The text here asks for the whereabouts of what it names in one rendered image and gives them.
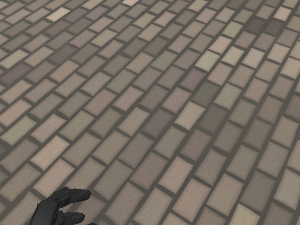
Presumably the left robot hand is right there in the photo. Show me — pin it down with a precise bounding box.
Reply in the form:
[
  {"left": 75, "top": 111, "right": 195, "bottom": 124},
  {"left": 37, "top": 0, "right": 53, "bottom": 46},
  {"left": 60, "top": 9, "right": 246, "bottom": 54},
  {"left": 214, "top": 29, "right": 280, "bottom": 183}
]
[{"left": 27, "top": 187, "right": 97, "bottom": 225}]

